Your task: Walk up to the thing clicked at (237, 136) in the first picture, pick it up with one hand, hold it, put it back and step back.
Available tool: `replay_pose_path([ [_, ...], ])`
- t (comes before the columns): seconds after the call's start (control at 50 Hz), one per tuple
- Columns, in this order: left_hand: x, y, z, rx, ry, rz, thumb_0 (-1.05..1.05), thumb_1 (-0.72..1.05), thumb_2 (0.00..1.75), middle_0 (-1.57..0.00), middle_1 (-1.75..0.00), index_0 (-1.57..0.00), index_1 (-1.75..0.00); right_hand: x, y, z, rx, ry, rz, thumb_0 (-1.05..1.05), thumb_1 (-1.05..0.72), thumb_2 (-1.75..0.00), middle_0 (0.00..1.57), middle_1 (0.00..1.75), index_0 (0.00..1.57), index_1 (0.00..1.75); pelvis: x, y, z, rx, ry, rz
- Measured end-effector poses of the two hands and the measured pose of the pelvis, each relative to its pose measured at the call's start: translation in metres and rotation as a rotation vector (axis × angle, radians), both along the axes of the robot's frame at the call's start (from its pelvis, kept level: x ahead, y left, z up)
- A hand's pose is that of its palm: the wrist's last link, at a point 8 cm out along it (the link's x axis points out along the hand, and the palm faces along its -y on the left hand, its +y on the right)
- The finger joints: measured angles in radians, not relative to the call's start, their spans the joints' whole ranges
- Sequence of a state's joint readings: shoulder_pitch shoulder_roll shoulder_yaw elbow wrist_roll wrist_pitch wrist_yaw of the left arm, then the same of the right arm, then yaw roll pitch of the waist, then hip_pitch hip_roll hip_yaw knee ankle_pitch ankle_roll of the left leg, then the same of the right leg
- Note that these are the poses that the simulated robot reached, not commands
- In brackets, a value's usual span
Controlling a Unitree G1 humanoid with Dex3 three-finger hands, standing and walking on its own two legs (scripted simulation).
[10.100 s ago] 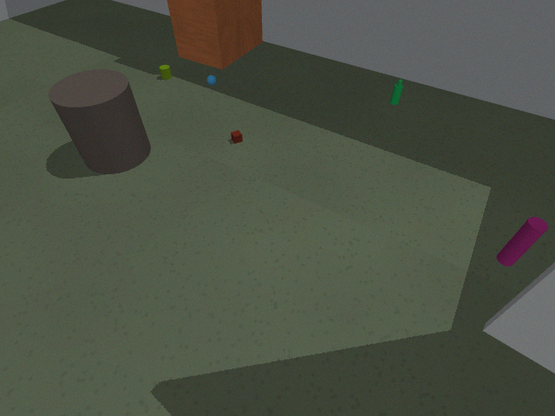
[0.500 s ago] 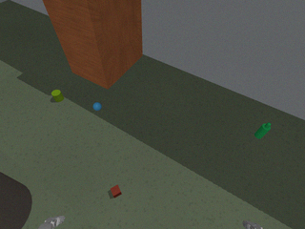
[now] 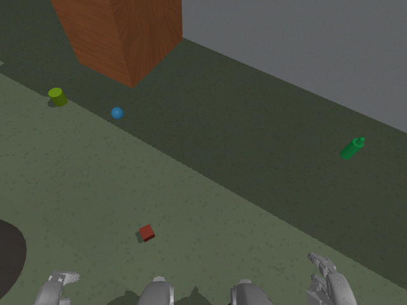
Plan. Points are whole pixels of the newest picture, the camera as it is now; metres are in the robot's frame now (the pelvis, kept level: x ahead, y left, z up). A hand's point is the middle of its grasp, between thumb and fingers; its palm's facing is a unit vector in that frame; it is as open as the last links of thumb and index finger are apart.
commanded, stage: rise first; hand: left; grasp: from above
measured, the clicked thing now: (147, 232) +0.41 +0.22 -0.68
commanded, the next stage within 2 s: none
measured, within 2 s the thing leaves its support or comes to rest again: neither
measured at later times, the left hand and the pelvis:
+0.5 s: hand (85, 295) +0.17 +0.29 -0.27, palm faces -0.35 -0.62 -0.70, open 14.0 cm; pelvis -0.03 -0.01 -0.12, yaw +0 degrees
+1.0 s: hand (103, 252) +0.29 +0.32 -0.42, palm faces -0.31 -0.17 -0.94, open 13.2 cm; pelvis -0.10 -0.01 -0.29, yaw -3 degrees
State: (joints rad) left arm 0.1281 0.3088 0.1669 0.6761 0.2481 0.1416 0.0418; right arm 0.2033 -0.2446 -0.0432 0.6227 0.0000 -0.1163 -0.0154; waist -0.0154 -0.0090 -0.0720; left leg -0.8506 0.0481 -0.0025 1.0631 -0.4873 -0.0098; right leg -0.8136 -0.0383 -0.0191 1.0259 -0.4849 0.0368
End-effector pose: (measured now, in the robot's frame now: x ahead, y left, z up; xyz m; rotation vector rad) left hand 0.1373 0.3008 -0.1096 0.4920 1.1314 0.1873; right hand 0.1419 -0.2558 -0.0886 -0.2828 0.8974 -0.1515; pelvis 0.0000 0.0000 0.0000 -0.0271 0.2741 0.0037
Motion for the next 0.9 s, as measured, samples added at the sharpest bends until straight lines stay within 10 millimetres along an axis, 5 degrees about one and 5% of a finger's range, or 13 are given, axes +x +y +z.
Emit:
replay_pose_path([
  [0.3, -0.006, 0.003, -0.031, 0.1, 0.037, -0.093, 0.0, -0.55, 0.97, -0.09, -1.07, -0.1, -1.06, 0.032, 0.016, -0.035, 0.023, -0.105, 0.069, 0.01, -0.92, -0.9, 0.2, 0.3, 0.2, 0.3, -0.005, -0.002, -0.041, -0.012, 0.101, 0.009],
  [0.5, 0.038, 0.014, -0.108, 0.309, -0.004, -0.329, 0.0, -0.51, 0.93, -0.11, -1.04, -0.12, -1.04, 0.025, -0.002, -0.118, -0.007, -0.071, 0.098, 0.01, -0.91, -0.9, 0.2, 0.3, 0.2, 0.3, -0.026, -0.005, -0.115, -0.006, 0.235, 0.001],
  [0.74, 0.109, 0.013, -0.208, 0.605, -0.122, -0.526, 0.0, -0.47, 0.93, -0.15, -1.03, -0.17, -1.02, -0.043, -0.023, -0.26, -0.008, 0.147, 0.075, 0.01, -0.92, -0.9, 0.2, 0.3, 0.2, 0.3, -0.069, -0.01, -0.226, -0.011, 0.32, -0.017],
  [0.9, 0.146, 0.014, -0.237, 0.743, -0.164, -0.558, 0.0, -0.44, 0.91, -0.16, -1.05, -0.19, -1.03, -0.112, -0.021, -0.312, 0.004, 0.282, 0.033, 0.01, -0.91, -0.9, 0.2, 0.3, 0.2, 0.3, -0.09, -0.012, -0.271, -0.017, 0.306, -0.033],
])
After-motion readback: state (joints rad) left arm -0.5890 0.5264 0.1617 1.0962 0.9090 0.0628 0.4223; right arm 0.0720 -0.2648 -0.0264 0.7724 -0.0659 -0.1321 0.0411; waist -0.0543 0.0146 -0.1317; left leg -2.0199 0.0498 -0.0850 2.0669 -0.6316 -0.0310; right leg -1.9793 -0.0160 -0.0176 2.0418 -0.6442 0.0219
